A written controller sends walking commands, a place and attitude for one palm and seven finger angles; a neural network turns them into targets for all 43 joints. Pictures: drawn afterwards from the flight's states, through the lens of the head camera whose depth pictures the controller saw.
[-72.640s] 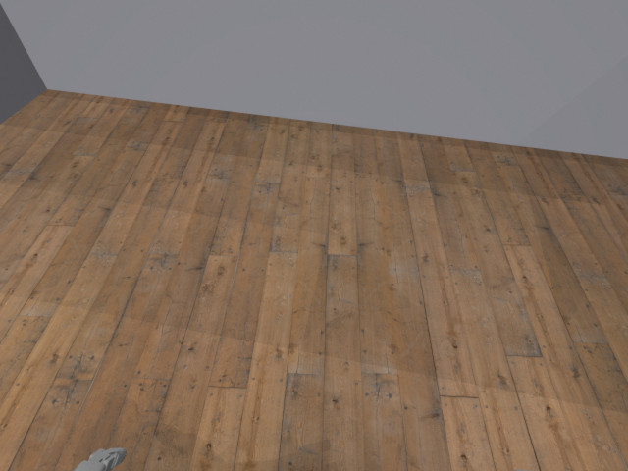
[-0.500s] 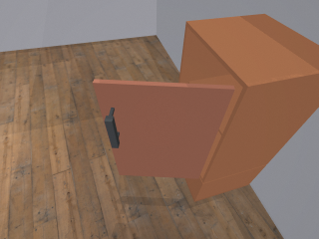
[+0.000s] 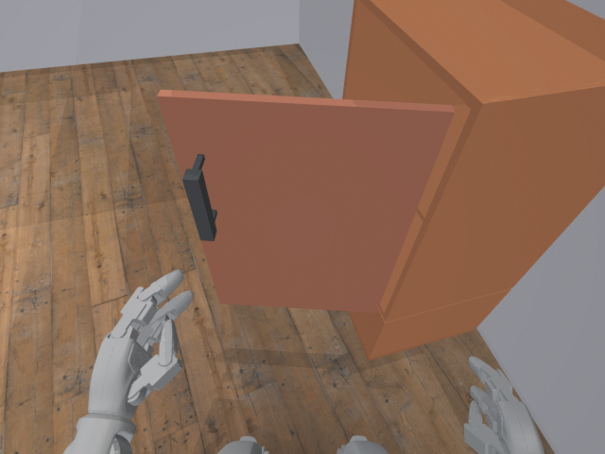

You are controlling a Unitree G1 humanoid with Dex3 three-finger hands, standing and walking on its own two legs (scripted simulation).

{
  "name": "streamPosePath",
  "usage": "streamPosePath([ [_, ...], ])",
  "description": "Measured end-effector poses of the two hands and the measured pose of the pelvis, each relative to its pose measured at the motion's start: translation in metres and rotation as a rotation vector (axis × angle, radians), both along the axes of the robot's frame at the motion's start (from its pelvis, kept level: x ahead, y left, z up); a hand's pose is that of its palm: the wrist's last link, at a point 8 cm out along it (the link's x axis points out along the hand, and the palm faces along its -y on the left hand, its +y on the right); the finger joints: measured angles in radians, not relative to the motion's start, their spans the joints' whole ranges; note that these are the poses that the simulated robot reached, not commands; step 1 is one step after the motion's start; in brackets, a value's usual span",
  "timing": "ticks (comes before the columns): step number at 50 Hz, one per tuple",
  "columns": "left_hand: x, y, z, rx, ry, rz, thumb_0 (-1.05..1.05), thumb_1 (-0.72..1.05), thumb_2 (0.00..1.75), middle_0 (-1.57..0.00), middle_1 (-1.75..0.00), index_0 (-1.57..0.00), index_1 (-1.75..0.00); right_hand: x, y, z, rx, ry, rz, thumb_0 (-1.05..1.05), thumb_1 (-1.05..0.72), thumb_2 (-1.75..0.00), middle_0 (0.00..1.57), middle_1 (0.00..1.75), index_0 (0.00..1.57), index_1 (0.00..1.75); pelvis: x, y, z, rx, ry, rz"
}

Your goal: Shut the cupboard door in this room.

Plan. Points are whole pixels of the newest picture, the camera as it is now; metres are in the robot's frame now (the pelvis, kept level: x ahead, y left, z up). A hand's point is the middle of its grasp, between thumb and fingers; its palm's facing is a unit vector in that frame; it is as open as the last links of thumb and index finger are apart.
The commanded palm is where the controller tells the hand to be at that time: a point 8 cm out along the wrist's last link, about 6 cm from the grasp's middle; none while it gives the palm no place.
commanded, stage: raise the hand and make a fist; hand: left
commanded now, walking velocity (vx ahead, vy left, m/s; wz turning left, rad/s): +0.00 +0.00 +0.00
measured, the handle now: (204, 198) +0.50 +0.18 +0.03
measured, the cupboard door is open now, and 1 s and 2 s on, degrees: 71 71 71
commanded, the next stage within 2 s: bring the fist close to the handle in 1.62 s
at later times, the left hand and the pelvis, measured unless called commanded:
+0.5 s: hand (163, 386) +0.21 +0.18 +0.01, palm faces -0.03 -1.00 -0.03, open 4.3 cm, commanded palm +0.17 +0.23 +0.02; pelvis +0.00 -0.01 -0.04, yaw +0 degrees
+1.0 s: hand (141, 374) +0.22 +0.20 +0.03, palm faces -0.02 -1.00 -0.04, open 3.1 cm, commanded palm +0.20 +0.25 +0.03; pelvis +0.01 +0.02 -0.03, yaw +1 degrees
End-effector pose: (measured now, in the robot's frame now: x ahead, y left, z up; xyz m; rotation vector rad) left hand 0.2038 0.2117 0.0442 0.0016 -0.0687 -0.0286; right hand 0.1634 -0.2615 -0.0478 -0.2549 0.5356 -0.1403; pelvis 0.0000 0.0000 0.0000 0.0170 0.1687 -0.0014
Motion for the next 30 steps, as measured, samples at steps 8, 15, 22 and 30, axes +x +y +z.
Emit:
streamPosePath([
  [8,-0.059,0.008,-0.061,0.004,0.206,0.07,0.01,0.9,0.9,-0.46,-0.57,-0.45,-0.57,0.07,0.011,-0.015,-0.011,-0.131,0.094,0.02,-0.91,-0.9,0.19,0.3,0.2,0.3,-0.003,-0.014,-0.046,-0.019,0.065,0.02],
  [15,-0.048,0.014,-0.028,0.073,0.046,0.058,0.02,0.9,0.9,-0.58,-0.71,-0.57,-0.71,0.07,0.043,-0.057,0.055,-0.029,0.158,0.01,-0.9,-0.9,0.2,0.3,0.2,0.3,-0.004,-0.019,-0.056,-0.059,0.104,0.045],
  [22,-0.017,0.012,-0.034,0.036,0.172,-0.034,0.02,0.9,0.9,-0.71,-0.85,-0.7,-0.85,0.027,0.045,-0.081,0.123,0.125,0.04,0.02,-0.9,-0.9,0.2,0.3,0.2,0.3,0.0,-0.014,-0.049,-0.051,0.119,0.027],
  [30,-0.018,0.029,-0.023,0.041,0.13,0.022,0.02,0.9,0.9,-0.85,-1.01,-0.85,-1.01,-0.003,0.025,-0.074,0.051,0.188,-0.037,0.02,-0.9,-0.9,0.2,0.3,0.2,0.3,0.004,-0.001,-0.041,-0.051,0.12,0.018],
])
